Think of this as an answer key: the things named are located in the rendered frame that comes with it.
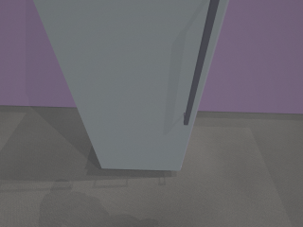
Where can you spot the fridge door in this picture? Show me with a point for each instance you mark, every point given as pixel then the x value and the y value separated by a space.
pixel 129 66

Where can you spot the handle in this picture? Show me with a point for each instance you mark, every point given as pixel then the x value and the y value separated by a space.
pixel 209 22

